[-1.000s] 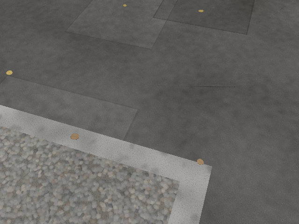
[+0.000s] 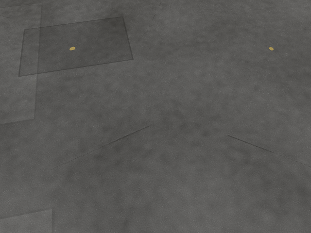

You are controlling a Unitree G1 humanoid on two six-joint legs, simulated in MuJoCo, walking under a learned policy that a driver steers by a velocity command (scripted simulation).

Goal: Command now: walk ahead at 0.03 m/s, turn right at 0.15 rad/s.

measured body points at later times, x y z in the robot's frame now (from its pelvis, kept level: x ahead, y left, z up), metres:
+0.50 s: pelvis +0.04 +0.04 +0.00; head +0.05 +0.04 +0.45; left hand +0.15 +0.30 -0.12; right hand +0.15 -0.21 -0.12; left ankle +0.02 +0.15 -0.73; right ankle +0.07 -0.09 -0.73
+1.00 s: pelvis +0.05 +0.05 +0.01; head +0.06 +0.05 +0.46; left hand +0.12 +0.31 -0.14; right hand +0.10 -0.21 -0.14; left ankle +0.02 +0.15 -0.73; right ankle +0.07 -0.09 -0.73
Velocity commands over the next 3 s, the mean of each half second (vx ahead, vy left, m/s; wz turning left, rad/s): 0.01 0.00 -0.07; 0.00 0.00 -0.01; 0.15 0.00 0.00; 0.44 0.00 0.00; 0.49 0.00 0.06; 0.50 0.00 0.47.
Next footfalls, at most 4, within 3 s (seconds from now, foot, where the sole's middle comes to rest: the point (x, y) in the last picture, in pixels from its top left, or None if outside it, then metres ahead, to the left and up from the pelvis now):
0.06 left None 0.06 0.15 -0.77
1.50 right None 0.16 -0.10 -0.77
1.98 left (142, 212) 0.54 0.11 -0.77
2.50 right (195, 152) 0.84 -0.13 -0.77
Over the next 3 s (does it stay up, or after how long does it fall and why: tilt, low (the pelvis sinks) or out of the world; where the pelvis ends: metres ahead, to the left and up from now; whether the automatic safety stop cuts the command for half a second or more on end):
stays up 0.92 0.01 -0.01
